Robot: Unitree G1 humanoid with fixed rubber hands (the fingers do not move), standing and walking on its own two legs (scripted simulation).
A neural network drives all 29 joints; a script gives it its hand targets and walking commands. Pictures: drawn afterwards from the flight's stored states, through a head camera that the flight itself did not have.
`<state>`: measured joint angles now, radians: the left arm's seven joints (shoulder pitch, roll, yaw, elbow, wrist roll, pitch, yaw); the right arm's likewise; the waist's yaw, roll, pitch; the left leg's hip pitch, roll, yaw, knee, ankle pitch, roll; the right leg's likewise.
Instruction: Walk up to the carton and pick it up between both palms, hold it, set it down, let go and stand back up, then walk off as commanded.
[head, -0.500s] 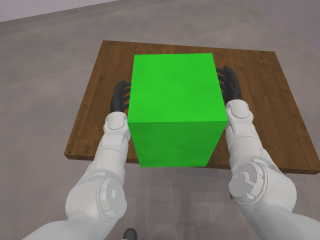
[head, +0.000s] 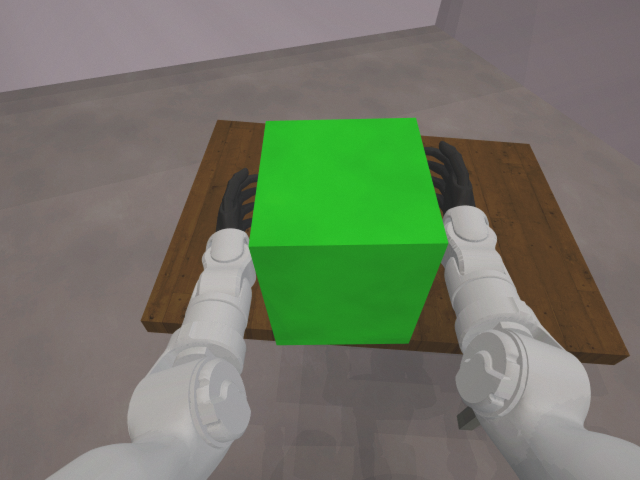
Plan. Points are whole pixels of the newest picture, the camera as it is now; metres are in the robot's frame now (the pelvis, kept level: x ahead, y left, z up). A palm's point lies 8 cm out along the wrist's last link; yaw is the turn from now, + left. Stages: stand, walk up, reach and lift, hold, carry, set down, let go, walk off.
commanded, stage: reach and lift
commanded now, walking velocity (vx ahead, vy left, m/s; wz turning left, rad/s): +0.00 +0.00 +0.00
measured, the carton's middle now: (341, 239) +0.43 +0.01 +0.05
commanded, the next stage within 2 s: none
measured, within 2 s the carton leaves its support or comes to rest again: neither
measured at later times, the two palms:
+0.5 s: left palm (222, 214) +0.39 +0.16 +0.12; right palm (462, 196) +0.42 -0.12 +0.16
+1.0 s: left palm (199, 209) +0.37 +0.18 +0.15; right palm (458, 199) +0.40 -0.11 +0.17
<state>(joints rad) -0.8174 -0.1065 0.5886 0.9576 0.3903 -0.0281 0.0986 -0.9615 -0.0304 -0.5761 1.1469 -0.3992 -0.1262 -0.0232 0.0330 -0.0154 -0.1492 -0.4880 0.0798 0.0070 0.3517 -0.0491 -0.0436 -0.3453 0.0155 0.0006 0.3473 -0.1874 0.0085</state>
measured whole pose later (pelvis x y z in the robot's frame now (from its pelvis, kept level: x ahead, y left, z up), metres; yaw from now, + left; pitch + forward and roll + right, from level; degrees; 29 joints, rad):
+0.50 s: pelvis +0.00 +0.00 +0.00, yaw +1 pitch +4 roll -1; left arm -0.83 -0.10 0.56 0.88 0.39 0.14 0.07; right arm -0.95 -0.03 -0.53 1.12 -0.34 -0.04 -0.05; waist 0.03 -0.03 -0.10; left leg -0.34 0.07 0.01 0.31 -0.04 -0.04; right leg -0.20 0.01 0.00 0.31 -0.18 0.01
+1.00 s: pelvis -0.01 +0.00 +0.01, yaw +1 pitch -2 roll -1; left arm -0.74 -0.09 0.44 0.68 0.39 0.30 0.03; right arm -0.87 -0.03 -0.29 1.05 -0.15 0.01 -0.12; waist 0.03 -0.03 -0.09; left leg -0.23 0.06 0.01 0.31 -0.05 -0.04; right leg -0.08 0.00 -0.01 0.28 -0.18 0.02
